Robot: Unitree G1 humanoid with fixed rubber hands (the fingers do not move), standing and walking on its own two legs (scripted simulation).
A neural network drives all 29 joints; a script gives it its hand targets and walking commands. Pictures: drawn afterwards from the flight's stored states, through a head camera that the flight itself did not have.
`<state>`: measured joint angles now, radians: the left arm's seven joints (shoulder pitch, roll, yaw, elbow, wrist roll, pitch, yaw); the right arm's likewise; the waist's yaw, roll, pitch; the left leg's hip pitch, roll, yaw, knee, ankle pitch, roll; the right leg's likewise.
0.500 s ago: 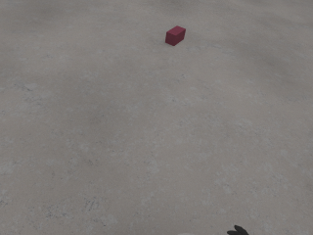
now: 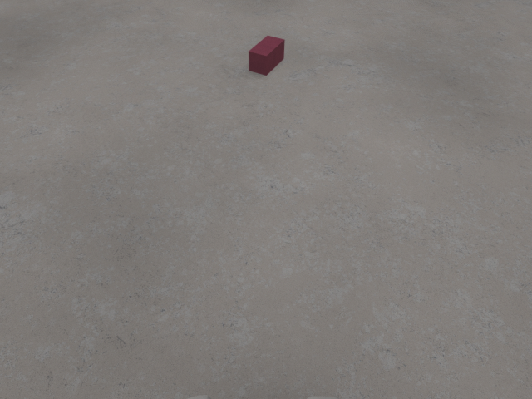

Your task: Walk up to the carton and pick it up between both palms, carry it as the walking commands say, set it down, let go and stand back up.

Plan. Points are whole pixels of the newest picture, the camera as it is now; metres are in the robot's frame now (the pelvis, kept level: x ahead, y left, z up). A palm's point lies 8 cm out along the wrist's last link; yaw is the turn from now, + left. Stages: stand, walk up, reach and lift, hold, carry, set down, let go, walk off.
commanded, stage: walk up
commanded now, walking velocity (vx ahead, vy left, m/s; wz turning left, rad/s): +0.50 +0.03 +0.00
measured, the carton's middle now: (267, 55) +2.43 -0.12 -0.69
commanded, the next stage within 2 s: none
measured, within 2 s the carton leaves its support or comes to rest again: neither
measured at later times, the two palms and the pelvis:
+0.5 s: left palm (105, 347) +0.24 +0.28 -0.14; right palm (365, 276) +0.33 -0.20 -0.11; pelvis +0.24 +0.04 +0.01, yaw +1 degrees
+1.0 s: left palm (158, 208) +0.52 +0.23 -0.10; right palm (370, 227) +0.47 -0.26 -0.14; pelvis +0.45 -0.03 +0.01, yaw -1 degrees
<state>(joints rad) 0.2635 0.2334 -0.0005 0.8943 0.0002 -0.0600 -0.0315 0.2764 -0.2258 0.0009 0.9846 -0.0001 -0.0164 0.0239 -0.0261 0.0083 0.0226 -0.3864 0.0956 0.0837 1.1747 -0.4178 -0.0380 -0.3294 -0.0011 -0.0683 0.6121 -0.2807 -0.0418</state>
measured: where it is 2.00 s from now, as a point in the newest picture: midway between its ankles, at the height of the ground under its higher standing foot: (263, 246)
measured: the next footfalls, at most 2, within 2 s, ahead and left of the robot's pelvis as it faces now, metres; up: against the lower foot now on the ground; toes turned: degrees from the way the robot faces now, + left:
left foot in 0.32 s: +0.30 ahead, +0.14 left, +0.00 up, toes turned +6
right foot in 0.78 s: +0.50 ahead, -0.14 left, +0.00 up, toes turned -6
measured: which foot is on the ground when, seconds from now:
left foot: up 0.00-0.30, down 0.32-0.78, up 0.80-1.00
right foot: down 0.00-0.34, up 0.36-0.76, down 0.78-1.00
